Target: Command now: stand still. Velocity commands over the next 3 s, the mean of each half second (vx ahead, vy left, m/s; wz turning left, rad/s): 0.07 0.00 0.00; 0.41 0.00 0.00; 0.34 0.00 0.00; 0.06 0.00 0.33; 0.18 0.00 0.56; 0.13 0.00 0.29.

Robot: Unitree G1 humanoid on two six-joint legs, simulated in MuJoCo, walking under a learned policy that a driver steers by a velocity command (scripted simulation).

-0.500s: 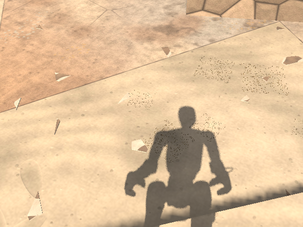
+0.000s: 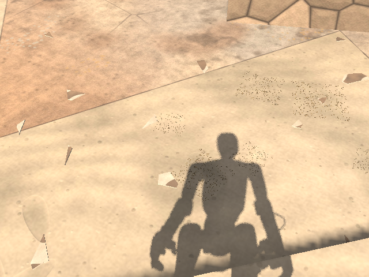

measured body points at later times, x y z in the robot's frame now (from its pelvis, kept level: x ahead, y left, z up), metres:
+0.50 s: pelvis +0.03 +0.01 -0.01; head +0.02 +0.02 +0.44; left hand -0.02 +0.24 -0.17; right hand +0.03 -0.23 -0.16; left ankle +0.02 +0.11 -0.73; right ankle -0.02 -0.10 -0.74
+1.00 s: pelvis +0.24 +0.05 -0.02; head +0.28 +0.06 +0.43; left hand +0.42 +0.27 -0.14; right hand +0.11 -0.15 -0.15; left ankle +0.07 +0.12 -0.74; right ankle +0.41 -0.03 -0.72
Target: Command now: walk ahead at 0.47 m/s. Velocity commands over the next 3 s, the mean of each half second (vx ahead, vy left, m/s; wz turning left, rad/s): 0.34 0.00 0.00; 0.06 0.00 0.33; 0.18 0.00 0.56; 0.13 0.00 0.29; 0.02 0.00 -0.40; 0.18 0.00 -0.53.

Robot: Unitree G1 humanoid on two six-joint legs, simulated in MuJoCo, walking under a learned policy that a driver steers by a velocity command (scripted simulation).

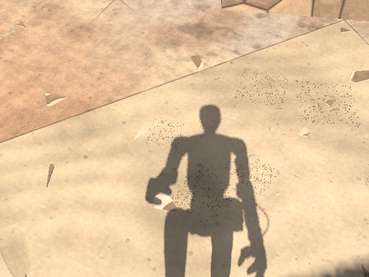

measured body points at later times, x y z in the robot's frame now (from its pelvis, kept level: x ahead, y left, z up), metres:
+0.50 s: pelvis +0.25 +0.00 -0.01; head +0.28 +0.00 +0.44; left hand +0.19 +0.24 -0.15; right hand +0.40 -0.23 -0.14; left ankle +0.42 +0.13 -0.72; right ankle +0.16 -0.07 -0.73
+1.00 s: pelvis +0.36 +0.02 -0.12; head +0.38 +0.04 +0.33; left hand +0.52 +0.26 -0.24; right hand +0.42 -0.24 -0.25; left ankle +0.43 +0.10 -0.85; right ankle +0.46 -0.12 -0.77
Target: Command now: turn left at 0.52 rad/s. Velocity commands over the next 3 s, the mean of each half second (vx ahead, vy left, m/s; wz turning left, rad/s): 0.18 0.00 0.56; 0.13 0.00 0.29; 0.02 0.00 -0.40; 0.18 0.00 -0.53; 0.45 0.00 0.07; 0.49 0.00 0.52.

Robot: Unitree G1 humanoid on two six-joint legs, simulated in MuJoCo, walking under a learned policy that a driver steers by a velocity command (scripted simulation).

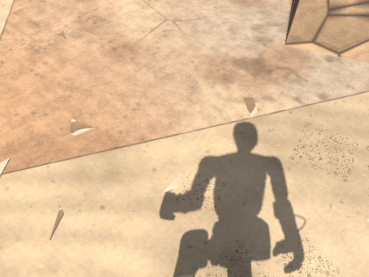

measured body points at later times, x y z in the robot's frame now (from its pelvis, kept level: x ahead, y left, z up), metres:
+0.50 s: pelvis +0.04 -0.04 +0.01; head +0.05 -0.08 +0.46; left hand -0.01 +0.23 -0.09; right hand +0.27 -0.24 -0.10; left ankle +0.07 +0.12 -0.58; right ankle +0.05 -0.13 -0.73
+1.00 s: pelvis +0.14 +0.05 +0.01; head +0.16 +0.07 +0.46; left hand +0.09 +0.29 -0.13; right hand +0.36 -0.10 -0.11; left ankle +0.13 +0.13 -0.73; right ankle +0.20 -0.08 -0.70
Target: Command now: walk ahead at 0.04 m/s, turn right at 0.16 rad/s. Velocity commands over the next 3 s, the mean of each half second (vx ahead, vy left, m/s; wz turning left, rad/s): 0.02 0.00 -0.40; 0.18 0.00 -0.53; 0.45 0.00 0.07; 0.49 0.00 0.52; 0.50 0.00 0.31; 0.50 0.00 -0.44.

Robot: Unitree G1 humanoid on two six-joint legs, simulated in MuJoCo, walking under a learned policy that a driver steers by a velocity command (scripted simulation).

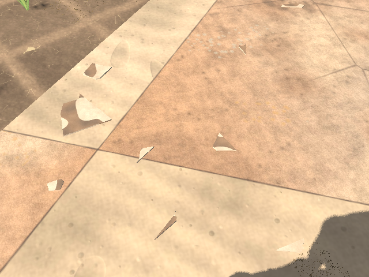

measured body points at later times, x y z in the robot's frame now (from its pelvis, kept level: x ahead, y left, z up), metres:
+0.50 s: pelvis +0.02 -0.01 +0.00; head +0.05 -0.02 +0.44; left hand +0.16 +0.25 -0.12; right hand +0.10 -0.29 -0.12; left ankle +0.06 +0.11 -0.72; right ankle +0.01 -0.10 -0.74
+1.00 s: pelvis +0.07 -0.03 +0.00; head +0.08 -0.05 +0.45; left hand +0.36 +0.09 -0.10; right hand -0.08 -0.28 -0.13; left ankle +0.07 +0.10 -0.74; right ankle +0.04 -0.15 -0.72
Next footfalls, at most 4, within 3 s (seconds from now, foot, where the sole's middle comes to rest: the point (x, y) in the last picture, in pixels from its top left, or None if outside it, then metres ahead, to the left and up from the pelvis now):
0.14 right None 0.05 -0.11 -0.78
0.56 left None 0.11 0.09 -0.78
1.04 right None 0.08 -0.17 -0.78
1.54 left None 0.45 -0.20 -0.78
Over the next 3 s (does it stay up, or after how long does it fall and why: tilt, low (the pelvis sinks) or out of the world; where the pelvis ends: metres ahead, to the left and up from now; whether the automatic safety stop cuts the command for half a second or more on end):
stays up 1.01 -0.35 -0.01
